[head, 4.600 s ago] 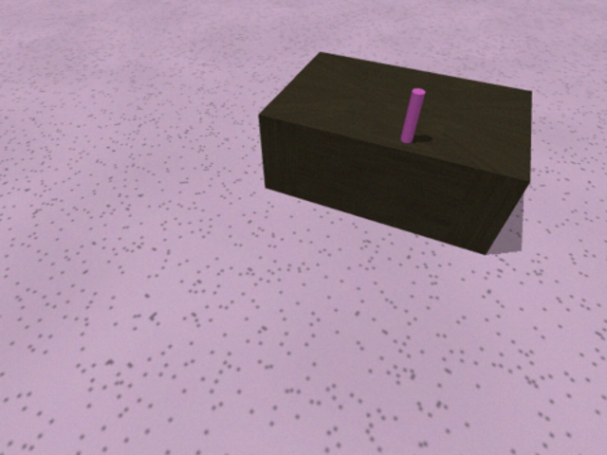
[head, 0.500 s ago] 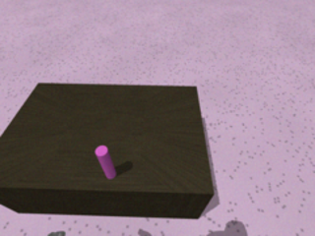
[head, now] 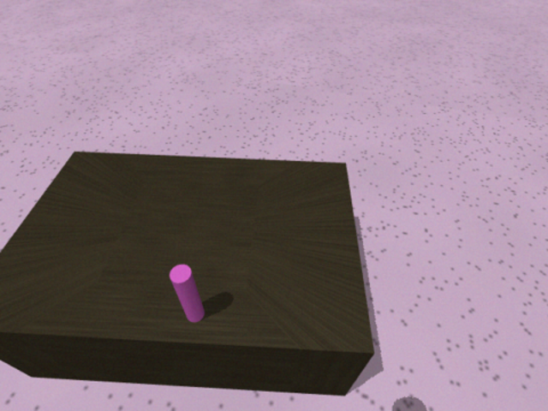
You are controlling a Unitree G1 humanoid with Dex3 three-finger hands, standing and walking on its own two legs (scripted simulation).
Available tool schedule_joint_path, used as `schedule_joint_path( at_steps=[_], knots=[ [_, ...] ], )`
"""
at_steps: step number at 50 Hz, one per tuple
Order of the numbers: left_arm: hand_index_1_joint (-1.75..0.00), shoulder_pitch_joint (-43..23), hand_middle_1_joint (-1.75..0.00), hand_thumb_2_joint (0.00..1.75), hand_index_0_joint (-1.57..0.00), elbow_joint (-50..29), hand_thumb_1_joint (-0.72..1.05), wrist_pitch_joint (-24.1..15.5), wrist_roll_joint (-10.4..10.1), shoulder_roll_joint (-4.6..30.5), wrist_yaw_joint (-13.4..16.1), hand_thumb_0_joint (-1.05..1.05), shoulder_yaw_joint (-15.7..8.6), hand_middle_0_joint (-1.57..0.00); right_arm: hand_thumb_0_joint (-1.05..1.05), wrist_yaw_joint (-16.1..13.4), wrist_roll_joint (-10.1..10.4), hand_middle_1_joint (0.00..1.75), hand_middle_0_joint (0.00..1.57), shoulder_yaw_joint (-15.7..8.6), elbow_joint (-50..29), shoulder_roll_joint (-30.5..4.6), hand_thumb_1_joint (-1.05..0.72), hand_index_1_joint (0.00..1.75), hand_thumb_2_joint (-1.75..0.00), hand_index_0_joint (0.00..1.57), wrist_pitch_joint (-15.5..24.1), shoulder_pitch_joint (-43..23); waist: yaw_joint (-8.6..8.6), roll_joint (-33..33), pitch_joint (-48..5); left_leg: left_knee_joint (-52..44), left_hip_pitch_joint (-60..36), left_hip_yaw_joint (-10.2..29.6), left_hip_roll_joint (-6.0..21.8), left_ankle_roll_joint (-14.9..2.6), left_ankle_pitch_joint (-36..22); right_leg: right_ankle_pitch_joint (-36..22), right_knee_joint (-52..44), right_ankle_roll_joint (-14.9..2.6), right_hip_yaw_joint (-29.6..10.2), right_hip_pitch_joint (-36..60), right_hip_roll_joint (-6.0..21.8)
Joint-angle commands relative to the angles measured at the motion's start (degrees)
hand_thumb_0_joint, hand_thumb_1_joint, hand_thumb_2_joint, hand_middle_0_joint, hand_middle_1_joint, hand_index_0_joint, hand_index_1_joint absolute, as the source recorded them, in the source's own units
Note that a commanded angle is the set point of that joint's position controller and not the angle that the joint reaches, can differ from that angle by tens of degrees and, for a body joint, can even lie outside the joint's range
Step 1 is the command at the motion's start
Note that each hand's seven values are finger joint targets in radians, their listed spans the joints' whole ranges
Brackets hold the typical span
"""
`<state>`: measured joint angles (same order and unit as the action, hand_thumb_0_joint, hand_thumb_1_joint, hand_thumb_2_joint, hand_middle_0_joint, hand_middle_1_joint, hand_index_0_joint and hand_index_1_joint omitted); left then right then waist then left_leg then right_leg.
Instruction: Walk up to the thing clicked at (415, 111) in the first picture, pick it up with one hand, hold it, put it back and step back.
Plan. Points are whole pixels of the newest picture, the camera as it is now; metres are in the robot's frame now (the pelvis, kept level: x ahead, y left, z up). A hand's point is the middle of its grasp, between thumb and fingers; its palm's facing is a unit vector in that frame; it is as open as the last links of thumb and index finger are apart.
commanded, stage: walk up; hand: left
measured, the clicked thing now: (188, 295) +0.43 +0.22 -0.26
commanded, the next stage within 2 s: stand in 0.44 s
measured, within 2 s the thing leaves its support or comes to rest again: neither
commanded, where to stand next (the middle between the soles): +0.04 +0.00 m, yaw +0 degrees
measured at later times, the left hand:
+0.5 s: hand out of the picture +0.09 +0.25 -0.16, palm faces -0.02 -0.94 -0.34, open 7.4 cm
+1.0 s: hand out of the picture +0.11 +0.24 -0.15, palm faces -0.03 -0.94 -0.34, open 7.4 cm
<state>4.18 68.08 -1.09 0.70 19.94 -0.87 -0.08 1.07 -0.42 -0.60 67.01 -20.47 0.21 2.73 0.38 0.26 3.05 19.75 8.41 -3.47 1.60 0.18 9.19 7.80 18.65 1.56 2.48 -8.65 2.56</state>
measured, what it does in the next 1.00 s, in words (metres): stands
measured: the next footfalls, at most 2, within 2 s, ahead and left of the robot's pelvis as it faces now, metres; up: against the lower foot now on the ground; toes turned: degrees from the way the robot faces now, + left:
none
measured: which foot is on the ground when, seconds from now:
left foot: down 0.00-1.00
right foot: down 0.00-1.00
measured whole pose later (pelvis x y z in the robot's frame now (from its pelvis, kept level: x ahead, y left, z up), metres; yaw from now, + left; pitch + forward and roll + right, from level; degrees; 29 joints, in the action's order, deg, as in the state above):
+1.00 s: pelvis +0.03 -0.01 +0.00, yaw +1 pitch -2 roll +0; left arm 5.1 65.6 -0.9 0.7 19.8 -0.6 0.4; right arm 0.4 -0.8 -0.4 66.4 -19.9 0.5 4.7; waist -0.5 0.3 2.3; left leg 17.2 5.5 -2.7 2.1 1.3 9.8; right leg 9.7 17.8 0.8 3.3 -6.3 2.0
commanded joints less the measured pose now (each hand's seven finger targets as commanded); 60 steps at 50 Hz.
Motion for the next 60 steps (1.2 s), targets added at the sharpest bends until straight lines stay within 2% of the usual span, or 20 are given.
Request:
schedule_joint_path(
  at_steps=[1,3,9,17,21,22,24,28,34,39,40,50,56,60],
  knots=[
    [-0.3,-4.29,-0.3,0.9,-0.2,-3.84,0.9,-1.1,-0.33,12.16,1.05,0.0,-2.44,-0.2,0.0,-0.68,0.25,0.3,0.2,-2.15,-2.92,-11.88,-0.9,0.3,-0.9,0.2,0.96,-2.28,-0.69,-0.52,-5.3,-4.49,-2.05,6.54,6.31,-1.0,-1.78,-1.74,-3.76,-1.98,-5.96,0.67,5.8],
    [-0.3,-3.04,-0.3,0.9,-0.2,-3.75,0.9,-1.13,-0.3,12.04,1.11,0.0,-2.35,-0.2,0.0,-0.7,0.23,0.3,0.2,-2.27,-3.17,-12.16,-0.9,0.3,-0.9,0.2,0.94,-2.84,-0.27,-0.15,-5.99,-4.25,-3.63,6.53,6.68,-1.2,-3.08,-2.74,-3.79,-1.94,-5.68,0.52,5.81],
    [-0.3,-3.13,-0.3,0.9,-0.2,-4.05,0.9,-0.95,-0.19,12.11,1.2,0.0,-2.53,-0.2,0.0,-0.71,0.17,0.3,0.2,-2.18,-3.4,-11.73,-0.9,0.3,-0.9,0.2,0.78,-2.68,-0.38,-0.32,-4.51,-4.78,-1.85,6.83,6.33,-1.08,-1.44,-1.36,-4.35,-1.65,-5.63,0.58,5.66],
    [-0.3,-2.62,-0.3,0.9,-0.2,-4.24,0.9,-0.89,-0.11,11.86,1.28,0.0,-2.65,-0.2,0.0,-0.8,0.13,0.3,0.2,-2.31,-3.6,-11.38,-0.9,0.3,-0.9,0.2,0.89,-2.48,-0.28,-0.09,-5.11,-4.58,-2.31,6.89,6.34,-1.03,-4.15,-3.46,-3.66,-1.62,-5.13,1.59,5.64],
    [-0.3,-2.74,-0.3,0.9,-0.2,-4.75,0.9,-0.84,-0.1,12.06,1.28,0.0,-2.73,-0.2,0.0,-0.75,0.1,0.3,0.2,-2.27,-3.92,-11.48,-0.9,0.3,-0.9,0.2,0.84,-2.35,-0.25,-0.25,-5.1,-4.51,-2.21,6.86,6.28,-1.07,-3.67,-3.5,-3.56,-1.57,-5.28,1.5,5.67],
    [-0.3,-2.54,-0.3,0.9,-0.2,-4.8,0.9,-0.72,-0.12,11.94,1.32,0.0,-2.33,-0.2,0.0,-0.87,-0.28,0.3,0.2,-1.97,-4.02,-10.72,-0.9,0.3,-0.9,0.2,1.08,-1.39,-0.99,-1.43,-6.6,-5.66,-2.34,7.19,6.96,-0.87,-2.75,-1.33,-3.27,-1.71,-5.1,2.62,5.79],
    [-0.3,-2.46,-0.3,0.9,-0.2,-5.17,0.9,-0.62,-0.06,11.25,1.28,0.0,-2.1,-0.2,0.0,-0.99,-0.39,0.3,0.2,-2.07,-4.02,-11.59,-0.9,0.3,-0.9,0.2,1.25,-2.2,-0.49,-0.09,-5.34,-5.9,-1.69,7.18,6.79,-0.66,-2.41,-0.39,-3.43,-1.64,-5.09,1.88,5.6],
    [-0.3,-2.39,-0.3,0.9,-0.2,-5.5,0.9,-0.78,-0.21,11.99,1.23,0.0,-2.11,-0.2,0.0,-1.12,-0.36,0.3,0.2,-2.02,-3.78,-11.42,-0.9,0.3,-0.9,0.2,1.55,-1.48,-0.58,0.31,-5.88,-5.56,-2.36,7.03,7.04,-0.5,-7.63,-3.99,-2.92,-1.86,-5.18,2.91,5.95],
    [-0.3,-2.73,-0.3,0.9,-0.2,-5.97,0.9,-0.74,-0.26,12.14,1.19,0.0,-2.02,-0.2,0.0,-1.17,-0.31,0.3,0.2,-1.89,-3.84,-11.22,-0.9,0.3,-0.9,0.2,1.61,-0.97,-0.82,0.12,-5.1,-5.69,-2.1,6.61,6.84,-0.21,-6.24,-3.18,-3.18,-1.93,-5.24,2.77,5.97],
    [-0.3,-2.3,-0.3,0.9,-0.2,-6.08,0.9,-0.82,-0.2,12.27,1.27,0.0,-1.96,-0.2,0.0,-1.21,-0.31,0.3,0.2,-1.94,-3.87,-11.36,-0.9,0.3,-0.9,0.2,1.62,-0.62,-0.93,-0.15,-6.02,-5.06,-2.95,6.42,7.02,-0.24,-8.95,-6.45,-3.02,-2.07,-5.17,3.67,6.17],
    [-0.3,-2.17,-0.3,0.9,-0.2,-6.05,0.9,-0.78,-0.23,12.09,1.25,0.0,-1.91,-0.2,0.0,-1.23,-0.23,0.3,0.2,-1.91,-3.79,-11.6,-0.9,0.3,-0.9,0.2,1.55,-0.7,-0.8,0.3,-5.31,-5.09,-2.46,6.28,6.79,-0.22,-7.61,-5.73,-3.52,-1.93,-5.26,3.55,6.11],
    [-0.3,-2.04,-0.3,0.9,-0.2,-6.25,0.9,-0.84,-0.15,12.41,1.39,0.0,-2.05,-0.2,0.0,-1.28,-0.25,0.3,0.2,-1.89,-4.14,-11.44,-0.9,0.3,-0.9,0.2,1.46,-0.7,-0.89,-0.51,-5.83,-4.83,-4.38,6.23,7.3,-0.31,-8.96,-7.22,-3.44,-2.17,-5.05,3.35,6.09],
    [-0.3,-2.08,-0.3,0.9,-0.2,-6.25,0.9,-0.67,-0.31,12.51,1.3,0.0,-2.2,-0.2,0.0,-1.36,-0.27,0.3,0.2,-1.74,-4.36,-11.64,-0.9,0.3,-0.9,0.2,1.42,-0.41,-0.76,-0.13,-4.86,-5.33,-3.14,6.0,6.85,-0.15,-5.66,-4.83,-3.99,-2.2,-5.49,3.41,6.08],
    [-0.3,-1.47,-0.3,0.9,-0.2,-6.12,0.9,-0.81,-0.21,12.45,1.36,0.0,-2.02,-0.2,0.0,-1.28,-0.27,0.3,0.2,-1.93,-4.44,-11.64,-0.9,0.3,-0.9,0.2,1.33,-0.22,-0.77,-0.9,-5.53,-4.69,-4.13,6.28,7.2,-0.25,-7.29,-5.48,-3.98,-2.24,-5.27,3.28,6.02]
  ],
)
